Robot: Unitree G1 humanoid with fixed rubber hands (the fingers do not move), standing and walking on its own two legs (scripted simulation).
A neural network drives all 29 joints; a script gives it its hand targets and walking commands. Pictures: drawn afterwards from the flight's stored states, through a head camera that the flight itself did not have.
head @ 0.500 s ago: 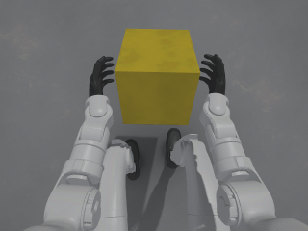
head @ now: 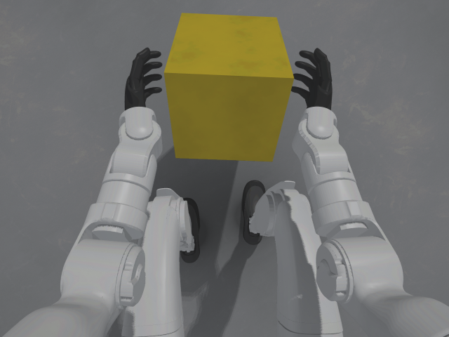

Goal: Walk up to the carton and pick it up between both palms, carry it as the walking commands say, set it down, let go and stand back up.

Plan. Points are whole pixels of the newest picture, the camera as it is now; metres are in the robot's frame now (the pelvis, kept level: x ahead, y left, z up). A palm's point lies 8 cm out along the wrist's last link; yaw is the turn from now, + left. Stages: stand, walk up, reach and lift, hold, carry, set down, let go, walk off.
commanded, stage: set down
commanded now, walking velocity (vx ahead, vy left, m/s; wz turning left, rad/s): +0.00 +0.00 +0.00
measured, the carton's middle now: (226, 86) +0.51 -0.01 -0.30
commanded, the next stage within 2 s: none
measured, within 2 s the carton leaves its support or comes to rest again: neither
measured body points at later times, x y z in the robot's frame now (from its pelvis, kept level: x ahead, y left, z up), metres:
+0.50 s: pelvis -0.02 -0.01 -0.07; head +0.32 +0.01 +0.22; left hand +0.49 +0.14 -0.22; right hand +0.48 -0.15 -0.23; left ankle +0.08 +0.10 -0.53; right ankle +0.13 -0.11 -0.53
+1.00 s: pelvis -0.02 -0.01 -0.14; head +0.32 +0.03 +0.14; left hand +0.54 +0.15 -0.26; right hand +0.54 -0.15 -0.26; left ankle +0.08 +0.10 -0.53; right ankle +0.13 -0.11 -0.53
